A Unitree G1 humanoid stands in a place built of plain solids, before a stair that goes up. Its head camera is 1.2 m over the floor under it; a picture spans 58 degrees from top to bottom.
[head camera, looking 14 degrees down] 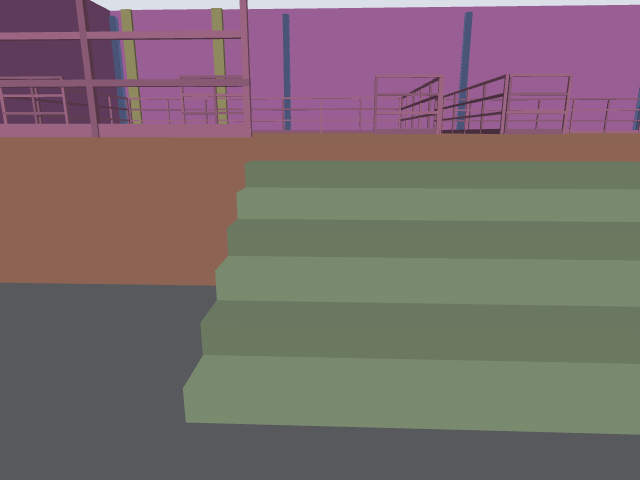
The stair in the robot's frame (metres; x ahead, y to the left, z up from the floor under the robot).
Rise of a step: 0.17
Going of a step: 0.28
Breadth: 3.10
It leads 2 degrees to the right of straight ahead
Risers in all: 7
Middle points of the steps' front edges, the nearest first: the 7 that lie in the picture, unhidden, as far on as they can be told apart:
1.54 -0.97 0.17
1.82 -0.99 0.33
2.10 -1.00 0.50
2.37 -1.01 0.66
2.65 -1.02 0.83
2.93 -1.03 0.99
3.21 -1.04 1.16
